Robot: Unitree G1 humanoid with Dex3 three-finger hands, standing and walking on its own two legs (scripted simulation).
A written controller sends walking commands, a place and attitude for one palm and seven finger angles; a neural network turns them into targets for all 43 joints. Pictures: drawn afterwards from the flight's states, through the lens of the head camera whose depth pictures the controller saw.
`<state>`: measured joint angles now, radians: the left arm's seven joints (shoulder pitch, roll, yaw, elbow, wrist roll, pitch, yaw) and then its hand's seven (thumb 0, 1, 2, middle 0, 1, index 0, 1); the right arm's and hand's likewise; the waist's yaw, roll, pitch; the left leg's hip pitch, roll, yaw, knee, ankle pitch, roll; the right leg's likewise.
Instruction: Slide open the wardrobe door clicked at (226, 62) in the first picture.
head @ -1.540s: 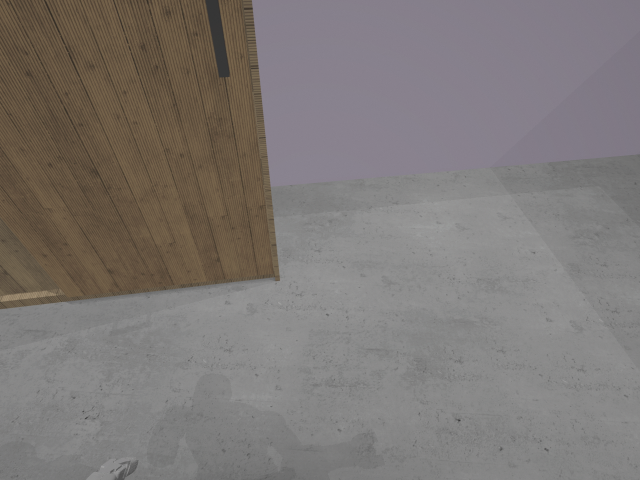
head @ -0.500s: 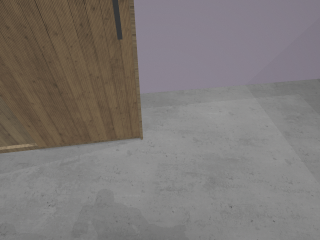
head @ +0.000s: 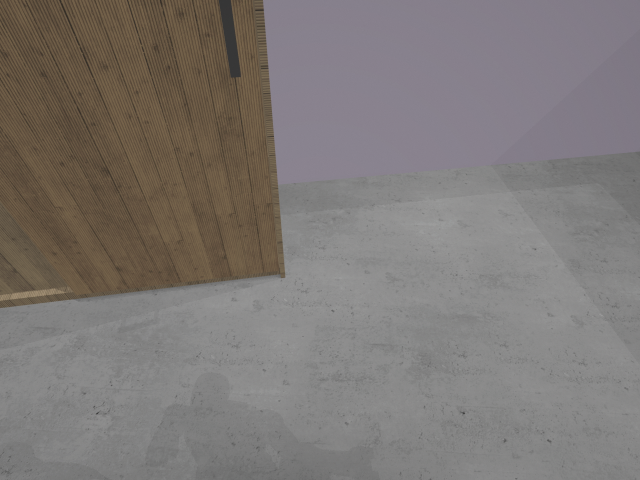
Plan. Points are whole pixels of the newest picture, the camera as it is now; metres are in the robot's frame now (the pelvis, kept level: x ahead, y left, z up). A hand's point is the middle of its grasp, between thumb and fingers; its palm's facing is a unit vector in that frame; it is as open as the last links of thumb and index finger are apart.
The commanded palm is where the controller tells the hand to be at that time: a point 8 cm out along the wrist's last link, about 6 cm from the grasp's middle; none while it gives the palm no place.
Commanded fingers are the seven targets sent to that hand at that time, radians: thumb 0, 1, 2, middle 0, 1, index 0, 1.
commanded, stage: walk to a spot facing it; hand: right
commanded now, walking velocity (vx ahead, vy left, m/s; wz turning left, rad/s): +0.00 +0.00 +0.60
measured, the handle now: (226, 7) +0.91 +0.24 +0.21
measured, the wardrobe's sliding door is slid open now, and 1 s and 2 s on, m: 0.00 0.00 0.00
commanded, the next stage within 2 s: turn to face it in 1.84 s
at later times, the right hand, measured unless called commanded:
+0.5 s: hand out of the picture +0.05 -0.17 -0.18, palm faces -0.17 +0.95 -0.27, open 7.4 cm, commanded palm none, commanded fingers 0.00 -0.90 -0.90 0.20 0.30 0.20 0.30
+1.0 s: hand out of the picture +0.13 -0.22 -0.18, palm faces -0.42 +0.88 -0.21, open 7.4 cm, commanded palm none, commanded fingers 0.00 -0.90 -0.90 0.20 0.30 0.20 0.30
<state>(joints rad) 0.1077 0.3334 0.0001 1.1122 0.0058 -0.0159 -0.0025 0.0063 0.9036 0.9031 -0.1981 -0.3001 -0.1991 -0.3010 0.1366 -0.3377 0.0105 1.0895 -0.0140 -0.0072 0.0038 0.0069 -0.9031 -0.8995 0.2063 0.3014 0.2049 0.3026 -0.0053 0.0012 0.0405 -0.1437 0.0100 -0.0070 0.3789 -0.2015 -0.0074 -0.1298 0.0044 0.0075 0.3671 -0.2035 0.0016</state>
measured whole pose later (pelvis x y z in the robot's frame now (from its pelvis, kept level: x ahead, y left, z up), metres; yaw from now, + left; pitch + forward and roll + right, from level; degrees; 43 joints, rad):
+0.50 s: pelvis -0.02 +0.03 -0.02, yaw +12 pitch -1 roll -1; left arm 0.13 0.24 0.06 0.98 0.01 0.06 0.01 0.01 0.91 0.90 -0.20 -0.30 -0.20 -0.30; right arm 0.25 -0.20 -0.03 0.93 -0.02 0.04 0.01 0.01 -0.90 -0.90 0.21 0.30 0.20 0.30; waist -0.03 -0.03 0.12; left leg -0.33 -0.05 -0.01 0.65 -0.30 0.06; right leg -0.43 -0.04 -0.03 1.05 -0.45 0.05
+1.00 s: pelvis -0.03 -0.06 -0.01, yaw +30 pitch +0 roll +2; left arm 0.16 0.19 0.03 0.89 0.01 0.01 0.03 0.01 0.91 0.90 -0.20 -0.30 -0.20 -0.30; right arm 0.22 -0.29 -0.10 0.91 -0.03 0.08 0.02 0.01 -0.91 -0.90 0.20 0.30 0.20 0.30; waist -0.03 0.06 0.03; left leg -0.53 -0.11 -0.13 0.96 -0.38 -0.05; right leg -0.22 -0.01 -0.05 0.53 -0.30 -0.04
